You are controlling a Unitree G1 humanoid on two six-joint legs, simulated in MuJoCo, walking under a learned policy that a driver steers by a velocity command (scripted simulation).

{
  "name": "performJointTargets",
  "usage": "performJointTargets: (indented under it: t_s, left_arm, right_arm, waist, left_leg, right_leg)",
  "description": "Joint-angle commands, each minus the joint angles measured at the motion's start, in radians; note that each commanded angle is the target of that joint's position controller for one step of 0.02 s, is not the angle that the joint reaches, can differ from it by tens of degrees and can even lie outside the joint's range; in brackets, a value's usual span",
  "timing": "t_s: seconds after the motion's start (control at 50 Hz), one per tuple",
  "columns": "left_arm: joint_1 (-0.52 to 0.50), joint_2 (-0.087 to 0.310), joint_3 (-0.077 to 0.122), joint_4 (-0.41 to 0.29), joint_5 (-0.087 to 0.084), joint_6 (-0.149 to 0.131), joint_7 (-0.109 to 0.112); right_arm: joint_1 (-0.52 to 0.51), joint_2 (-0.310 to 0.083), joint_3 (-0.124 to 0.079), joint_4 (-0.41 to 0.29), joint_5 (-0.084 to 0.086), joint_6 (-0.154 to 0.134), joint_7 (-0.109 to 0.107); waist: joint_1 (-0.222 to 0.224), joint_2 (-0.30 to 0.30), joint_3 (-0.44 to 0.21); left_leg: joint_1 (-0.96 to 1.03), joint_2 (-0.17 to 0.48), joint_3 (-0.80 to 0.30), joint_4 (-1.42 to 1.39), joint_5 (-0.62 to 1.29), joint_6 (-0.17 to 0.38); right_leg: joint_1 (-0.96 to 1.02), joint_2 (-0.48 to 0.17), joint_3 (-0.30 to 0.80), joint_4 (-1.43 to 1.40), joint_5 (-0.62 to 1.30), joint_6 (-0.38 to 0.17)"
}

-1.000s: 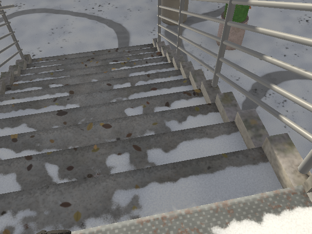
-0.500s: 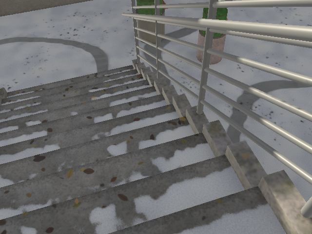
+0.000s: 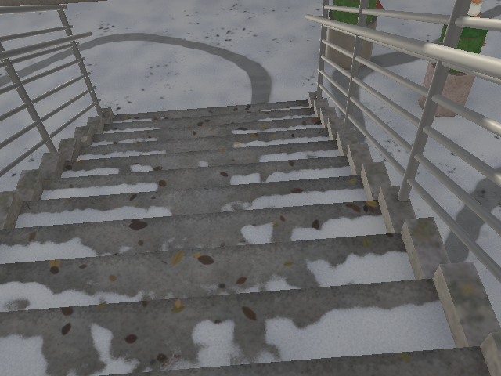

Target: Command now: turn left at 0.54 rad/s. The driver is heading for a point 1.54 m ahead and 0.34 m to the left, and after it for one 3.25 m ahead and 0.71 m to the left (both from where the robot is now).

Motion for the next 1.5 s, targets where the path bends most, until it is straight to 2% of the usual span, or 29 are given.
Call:
performJointTargets:
  t_s: [0.02,0.04,0.12,0.22,0.36,0.38,0.4,0.42,0.44,0.48,0.54,0.66,0.78,0.84,0.86,0.88,0.9,0.94,1.04,1.12,1.16,1.18,1.22,1.26,1.32,1.4,1.44,1.48,1.5]
  left_arm:
    - [-0.132,0.135,0.029,-0.113,-0.011,-0.017,0.015]
    - [-0.162,0.117,0.019,-0.122,-0.025,-0.016,0.020]
    - [-0.079,0.111,0.011,-0.107,-0.022,0.002,0.039]
    - [-0.025,0.183,0.041,-0.082,-0.027,0.025,0.047]
    - [-0.074,0.216,0.059,-0.056,-0.063,0.034,0.029]
    - [-0.068,0.206,0.058,-0.042,-0.076,0.034,0.030]
    - [-0.043,0.169,0.051,-0.027,-0.070,0.026,0.025]
    - [-0.069,0.083,0.022,-0.075,-0.012,0.015,0.017]
    - [-0.169,0.136,0.039,-0.118,-0.020,0.003,0.024]
    - [-0.165,0.176,0.059,-0.102,-0.047,0.011,0.033]
    - [-0.095,0.174,0.066,-0.065,-0.033,0.019,0.050]
    - [-0.157,0.124,0.041,-0.090,-0.040,0.004,0.036]
    - [-0.137,0.121,0.030,-0.087,-0.049,-0.015,0.002]
    - [-0.065,0.095,0.023,-0.075,-0.042,-0.027,-0.012]
    - [-0.053,0.114,0.023,-0.079,-0.026,-0.029,-0.010]
    - [-0.059,0.192,0.033,-0.096,-0.007,-0.028,-0.006]
    - [-0.087,0.163,0.019,-0.078,0.002,-0.027,-0.009]
    - [-0.133,0.123,0.007,-0.100,-0.014,-0.032,-0.006]
    - [-0.146,0.111,-0.002,-0.092,-0.036,-0.010,0.004]
    - [-0.083,0.097,-0.009,-0.067,-0.053,0.011,0.002]
    - [-0.047,0.097,-0.012,-0.063,-0.041,-0.007,-0.003]
    - [-0.032,0.068,-0.017,-0.064,-0.035,-0.014,-0.005]
    - [-0.091,0.081,-0.017,-0.057,-0.031,-0.013,-0.002]
    - [-0.089,0.070,-0.019,-0.050,-0.031,-0.003,0.002]
    - [-0.056,0.078,-0.013,-0.029,-0.043,0.000,0.010]
    - [-0.069,0.063,-0.004,-0.036,-0.065,-0.050,0.000]
    - [-0.031,0.058,0.001,-0.023,-0.070,-0.074,-0.012]
    - [0.125,0.092,0.018,0.037,-0.065,-0.086,-0.019]
    - [0.216,0.164,0.038,0.066,-0.061,-0.090,-0.020]
  right_arm:
    - [0.093,-0.150,-0.057,-0.021,-0.004,-0.009,-0.009]
    - [0.115,-0.148,-0.058,-0.009,-0.005,-0.001,-0.014]
    - [0.058,-0.099,-0.034,-0.045,0.017,0.012,-0.015]
    - [-0.036,-0.062,-0.007,-0.098,0.011,-0.001,0.008]
    - [0.060,-0.064,-0.012,-0.075,0.007,-0.004,0.036]
    - [0.108,-0.067,-0.018,-0.056,0.002,-0.004,0.036]
    - [0.143,-0.115,-0.038,-0.051,-0.002,-0.002,0.031]
    - [0.167,-0.244,-0.067,-0.069,-0.006,-0.003,0.017]
    - [0.170,-0.249,-0.063,-0.084,-0.046,-0.024,0.033]
    - [0.049,-0.183,-0.042,-0.090,-0.037,-0.053,0.035]
    - [-0.023,-0.123,-0.015,-0.101,-0.014,-0.054,0.019]
    - [0.034,-0.150,-0.025,-0.084,-0.012,-0.045,-0.004]
    - [0.006,-0.145,-0.020,-0.091,-0.012,-0.033,0.011]
    - [-0.044,-0.110,-0.004,-0.092,0.002,-0.031,0.013]
    - [-0.013,-0.082,0.004,-0.082,-0.004,-0.036,0.012]
    - [0.064,-0.043,0.015,-0.079,-0.026,-0.044,0.013]
    - [0.039,-0.071,0.007,-0.093,-0.022,-0.049,0.010]
    - [-0.007,-0.138,-0.020,-0.071,-0.012,-0.051,0.004]
    - [0.013,-0.008,0.013,-0.023,-0.004,-0.043,0.015]
    - [0.039,-0.007,0.016,0.008,-0.009,-0.054,0.026]
    - [0.026,-0.091,0.006,-0.021,-0.031,-0.054,0.022]
    - [0.015,-0.108,-0.004,0.008,-0.026,-0.057,0.026]
    - [0.006,-0.028,0.017,0.002,-0.040,-0.064,0.032]
    - [0.015,-0.037,0.015,0.009,-0.035,-0.074,0.030]
    - [0.074,-0.054,0.010,0.023,-0.027,-0.073,0.020]
    - [0.147,-0.111,-0.006,0.032,-0.012,-0.082,0.016]
    - [0.119,-0.098,-0.001,0.032,-0.003,-0.087,0.015]
    - [0.014,-0.044,0.016,-0.001,-0.002,-0.088,0.016]
    - [-0.029,0.016,0.030,-0.038,-0.001,-0.101,0.014]
  waist:
    - [-0.057,-0.156,-0.030]
    - [-0.055,-0.153,-0.018]
    - [0.004,-0.166,-0.022]
    - [0.076,-0.216,-0.049]
    - [0.024,-0.223,-0.111]
    - [0.001,-0.201,-0.122]
    - [-0.007,-0.094,-0.117]
    - [0.017,0.250,-0.107]
    - [-0.056,0.196,-0.141]
    - [0.000,0.073,-0.067]
    - [0.044,0.102,-0.082]
    - [0.001,0.111,-0.086]
    - [-0.012,0.130,-0.090]
    - [0.046,0.112,-0.103]
    - [0.038,0.070,-0.118]
    - [-0.020,-0.142,-0.148]
    - [-0.034,-0.308,-0.095]
    - [0.004,-0.227,-0.050]
    - [0.011,-0.193,-0.041]
    - [0.016,-0.190,-0.089]
    - [0.051,-0.070,-0.113]
    - [0.083,0.073,-0.102]
    - [0.046,0.025,-0.054]
    - [0.040,0.009,-0.015]
    - [0.027,0.032,0.002]
    - [0.000,0.137,0.101]
    - [0.030,0.143,0.112]
    - [0.108,0.076,0.079]
    - [0.121,-0.102,0.068]
  left_leg:
    - [-0.110,0.035,0.031,0.404,-0.033,-0.042]
    - [-0.114,0.047,0.033,0.474,0.006,-0.056]
    - [-0.132,0.080,0.086,0.412,0.064,-0.095]
    - [-0.073,0.164,0.152,0.113,0.020,-0.102]
    - [0.210,0.143,0.278,-0.298,0.122,-0.006]
    - [0.305,0.122,0.286,-0.411,0.230,0.029]
    - [0.451,0.176,0.163,-0.475,0.385,0.078]
    - [0.620,0.435,-0.198,-0.441,0.840,0.204]
    - [0.510,0.541,-0.329,-0.496,0.765,0.372]
    - [0.433,0.423,-0.180,-0.518,0.549,0.283]
    - [0.360,0.339,-0.099,-0.501,0.582,0.226]
    - [0.412,0.315,-0.167,-0.467,0.457,0.229]
    - [0.317,0.307,-0.252,-0.432,0.430,0.235]
    - [0.272,0.265,-0.264,-0.395,0.387,0.179]
    - [0.226,0.231,-0.237,-0.368,0.279,0.124]
    - [0.150,0.115,-0.119,-0.208,0.045,0.054]
    - [0.117,0.069,-0.003,-0.168,-0.103,0.001]
    - [0.087,0.105,0.034,-0.005,-0.121,-0.053]
    - [0.147,0.155,0.120,-0.070,-0.061,-0.093]
    - [0.330,0.137,0.173,-0.448,0.229,-0.064]
    - [0.421,0.229,0.069,-0.418,0.478,-0.014]
    - [0.327,0.215,0.067,-0.394,0.320,0.022]
    - [0.263,0.201,0.062,-0.438,0.179,0.022]
    - [0.250,0.190,0.068,-0.441,0.178,0.010]
    - [0.235,0.178,0.057,-0.463,-0.152,0.047]
    - [0.236,0.355,-0.216,-0.601,-0.410,0.177]
    - [0.183,0.362,-0.217,-0.581,-0.343,0.180]
    - [0.059,0.263,-0.066,-0.439,-0.197,0.105]
    - [-0.060,0.140,0.110,-0.184,-0.094,0.031]
  right_leg:
    - [0.061,-0.276,0.228,-0.244,0.225,-0.183]
    - [0.058,-0.263,0.182,-0.231,0.268,-0.177]
    - [0.157,-0.249,0.089,-0.220,0.262,-0.205]
    - [0.257,-0.313,0.079,-0.215,0.210,-0.227]
    - [0.208,-0.330,-0.027,-0.109,0.386,-0.196]
    - [0.159,-0.307,-0.064,-0.055,0.326,-0.146]
    - [0.006,-0.251,-0.137,0.086,0.163,-0.054]
    - [-0.331,-0.105,-0.216,0.414,-0.345,0.056]
    - [-0.422,-0.027,-0.051,0.588,-0.442,0.079]
    - [-0.427,-0.055,0.011,0.679,-0.276,0.068]
    - [-0.334,-0.033,0.010,0.694,-0.128,0.088]
    - [-0.296,-0.003,0.027,0.395,-0.073,0.092]
    - [-0.111,0.006,0.005,0.199,-0.129,0.063]
    - [0.071,-0.010,-0.010,-0.089,0.068,0.026]
    - [0.168,-0.076,0.038,-0.139,0.187,-0.002]
    - [0.250,-0.253,0.217,-0.138,0.395,-0.081]
    - [0.129,-0.346,0.365,-0.205,0.342,-0.220]
    - [0.118,-0.322,0.347,-0.226,0.205,-0.241]
    - [0.110,-0.199,0.164,-0.175,0.273,-0.178]
    - [0.135,-0.171,0.141,-0.111,0.309,-0.151]
    - [0.071,-0.120,0.103,-0.069,0.160,-0.063]
    - [0.101,-0.060,0.021,-0.080,0.044,-0.021]
    - [0.110,-0.054,0.004,-0.052,0.019,0.003]
    - [0.085,-0.053,0.005,-0.046,0.053,-0.002]
    - [0.025,-0.007,-0.040,0.003,-0.233,-0.012]
    - [-0.151,0.006,-0.099,0.196,-0.212,-0.028]
    - [-0.085,-0.018,-0.076,0.146,-0.201,-0.065]
    - [0.132,-0.057,0.003,-0.024,-0.166,-0.104]
    - [0.221,-0.166,0.243,-0.154,-0.340,-0.162]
